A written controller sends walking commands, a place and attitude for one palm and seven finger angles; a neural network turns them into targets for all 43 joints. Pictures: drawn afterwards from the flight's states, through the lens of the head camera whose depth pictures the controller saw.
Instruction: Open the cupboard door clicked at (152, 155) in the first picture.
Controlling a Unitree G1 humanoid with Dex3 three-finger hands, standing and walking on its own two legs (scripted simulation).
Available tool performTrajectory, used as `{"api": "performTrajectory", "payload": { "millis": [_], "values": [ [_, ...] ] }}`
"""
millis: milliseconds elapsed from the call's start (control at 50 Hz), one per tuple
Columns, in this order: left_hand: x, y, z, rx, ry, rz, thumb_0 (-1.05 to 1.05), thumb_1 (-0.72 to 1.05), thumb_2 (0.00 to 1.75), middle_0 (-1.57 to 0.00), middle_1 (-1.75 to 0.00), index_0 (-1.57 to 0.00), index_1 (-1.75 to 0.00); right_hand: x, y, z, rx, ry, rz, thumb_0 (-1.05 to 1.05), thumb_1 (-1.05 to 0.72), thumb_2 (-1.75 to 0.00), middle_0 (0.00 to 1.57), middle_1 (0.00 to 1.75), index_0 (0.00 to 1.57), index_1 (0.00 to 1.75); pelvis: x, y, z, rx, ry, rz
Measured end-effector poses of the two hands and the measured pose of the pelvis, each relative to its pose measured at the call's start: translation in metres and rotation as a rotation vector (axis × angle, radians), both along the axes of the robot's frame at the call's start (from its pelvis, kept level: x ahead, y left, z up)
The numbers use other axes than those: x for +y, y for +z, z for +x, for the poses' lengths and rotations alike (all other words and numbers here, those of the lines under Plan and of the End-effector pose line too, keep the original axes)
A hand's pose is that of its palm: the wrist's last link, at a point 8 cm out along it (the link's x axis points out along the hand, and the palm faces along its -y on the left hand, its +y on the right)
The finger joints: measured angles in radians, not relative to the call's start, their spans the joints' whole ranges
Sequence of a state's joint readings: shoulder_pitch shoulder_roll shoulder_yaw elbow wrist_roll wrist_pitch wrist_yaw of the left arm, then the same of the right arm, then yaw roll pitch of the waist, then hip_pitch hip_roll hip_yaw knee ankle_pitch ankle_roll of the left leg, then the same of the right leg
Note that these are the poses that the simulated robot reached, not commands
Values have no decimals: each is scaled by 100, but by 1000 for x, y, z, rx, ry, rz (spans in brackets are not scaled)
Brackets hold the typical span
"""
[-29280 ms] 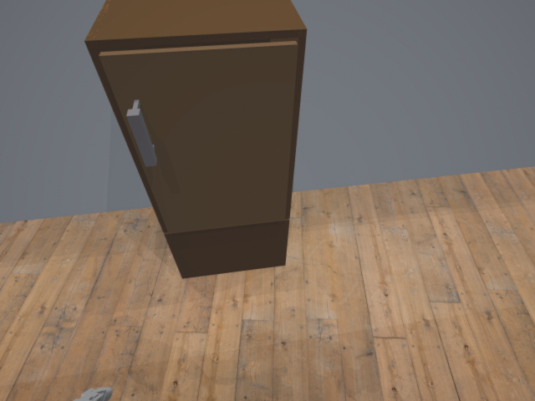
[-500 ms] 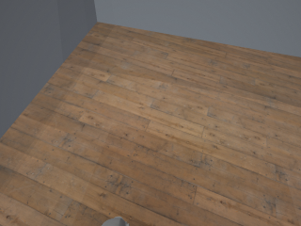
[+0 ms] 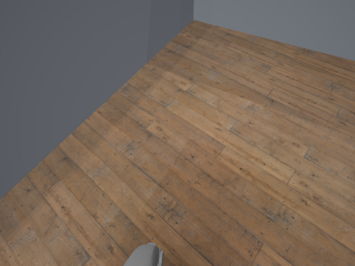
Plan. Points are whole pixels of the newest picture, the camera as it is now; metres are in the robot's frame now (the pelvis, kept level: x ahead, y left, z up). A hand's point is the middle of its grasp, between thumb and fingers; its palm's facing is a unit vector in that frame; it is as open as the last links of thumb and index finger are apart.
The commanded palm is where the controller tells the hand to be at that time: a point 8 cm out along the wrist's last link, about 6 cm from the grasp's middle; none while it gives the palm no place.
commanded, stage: turn to face it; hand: left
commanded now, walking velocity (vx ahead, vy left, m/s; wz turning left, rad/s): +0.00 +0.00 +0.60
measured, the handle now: out of the picture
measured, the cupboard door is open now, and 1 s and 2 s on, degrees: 48 48 48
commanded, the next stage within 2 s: none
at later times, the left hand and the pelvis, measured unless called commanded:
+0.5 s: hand out of the picture +0.05 +0.22 -0.16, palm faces +0.32 -0.90 -0.29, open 7.4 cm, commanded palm none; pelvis +0.02 -0.02 -0.01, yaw +18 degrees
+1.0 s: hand out of the picture -0.05 +0.17 -0.19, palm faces +0.62 -0.75 -0.23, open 7.3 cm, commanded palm none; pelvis +0.03 -0.03 -0.01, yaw +37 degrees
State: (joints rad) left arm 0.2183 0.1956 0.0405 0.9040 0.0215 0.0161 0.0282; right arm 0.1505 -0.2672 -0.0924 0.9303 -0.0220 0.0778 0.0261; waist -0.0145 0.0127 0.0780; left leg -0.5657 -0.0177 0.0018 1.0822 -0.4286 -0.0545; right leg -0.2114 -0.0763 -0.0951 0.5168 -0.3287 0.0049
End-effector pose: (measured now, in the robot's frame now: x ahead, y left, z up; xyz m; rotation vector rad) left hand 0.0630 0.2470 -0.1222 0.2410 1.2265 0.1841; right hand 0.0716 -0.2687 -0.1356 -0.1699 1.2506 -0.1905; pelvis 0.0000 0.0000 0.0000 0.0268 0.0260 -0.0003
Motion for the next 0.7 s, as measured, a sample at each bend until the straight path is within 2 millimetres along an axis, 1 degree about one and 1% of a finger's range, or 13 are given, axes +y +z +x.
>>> {"api": "performTrajectory", "payload": {
  "millis": [60, 120, 200, 240, 280, 340, 400, 460, 520, 560, 580, 640, 700],
  "values": [
    [-7, -4, -17, 22, 45, -25, 0, 90, 90, -20, -30, -20, -30, 1, 6, 24, -12, 59, -4, 1, -91, -90, 20, 30, 20, 30, -4, 2, 4, -7, 42, 17],
    [-8, -13, -34, 41, 98, -50, 0, 90, 90, -20, -30, -21, -30, 10, 8, 53, -33, 134, -12, 1, -91, -90, 20, 30, 20, 30, -2, -1, 6, -12, 85, 17],
    [4, -34, -58, 69, 175, -75, 0, 90, 90, -21, -30, -21, -30, 30, 6, 93, -105, 232, -35, 1, -91, -90, 20, 30, 20, 30, 7, -16, 11, -15, 142, -1],
    [12, -39, -64, 88, 206, -68, 0, 90, 90, -21, -30, -21, -30, 39, 7, 103, -135, 265, -39, 1, -91, -90, 20, 30, 20, 30, 8, -19, 9, -24, 166, 0],
    [18, -37, -63, 83, 230, -53, 1, 90, 90, -20, -30, -21, -30, 45, 11, 105, -140, 292, -41, 1, -90, -90, 20, 30, 20, 30, 6, -16, 8, -29, 187, -8],
    [24, -27, -55, 34, 259, -38, 1, 90, 90, -20, -30, -20, -30, 47, 14, 102, -115, 320, -40, 1, -90, -90, 20, 30, 20, 30, 2, -9, 7, -31, 221, -22],
    [25, -14, -45, -24, 277, -20, 1, 90, 90, -20, -30, -20, -30, 44, 12, 99, -82, 339, -26, 1, -90, -90, 20, 30, 20, 30, -5, -5, 9, -28, 251, -32],
    [20, -4, -37, -63, 291, 7, 1, 90, 90, -20, -30, -20, -30, 37, 5, 98, -54, 351, -6, 1, -90, -90, 21, 30, 20, 30, -15, -5, 12, -23, 283, -35],
    [11, 1, -34, -92, 311, 38, 0, 90, 90, -20, -30, -20, -30, 25, -6, 102, -29, 362, 13, 1, -90, -90, 21, 30, 20, 30, -29, -9, 18, -14, 321, -29],
    [2, 0, -38, -105, 325, 64, 0, 90, 90, -20, -30, -20, -30, 15, -16, 108, -16, 369, 23, 1, -90, -90, 21, 30, 20, 30, -39, -15, 22, -5, 342, -14],
    [-4, 2, -42, -99, 338, 67, 0, 90, 90, -20, -30, -20, -30, 12, -18, 111, -6, 378, 22, 1, -90, -90, 21, 30, 20, 30, -42, -15, 23, -9, 359, -14],
    [-23, 6, -56, -64, 386, 49, 0, 90, 90, -20, -30, -20, -30, 7, -14, 122, 19, 412, 20, 1, -90, -90, 20, 30, 20, 30, -46, -7, 28, -13, 410, -6],
    [-41, 5, -67, -31, 432, 16, 0, 90, 90, -20, -30, -20, -30, 9, -6, 134, 31, 444, 16, 1, -90, -90, 20, 30, 20, 30, -49, 0, 35, -8, 451, 6]
  ]
}}
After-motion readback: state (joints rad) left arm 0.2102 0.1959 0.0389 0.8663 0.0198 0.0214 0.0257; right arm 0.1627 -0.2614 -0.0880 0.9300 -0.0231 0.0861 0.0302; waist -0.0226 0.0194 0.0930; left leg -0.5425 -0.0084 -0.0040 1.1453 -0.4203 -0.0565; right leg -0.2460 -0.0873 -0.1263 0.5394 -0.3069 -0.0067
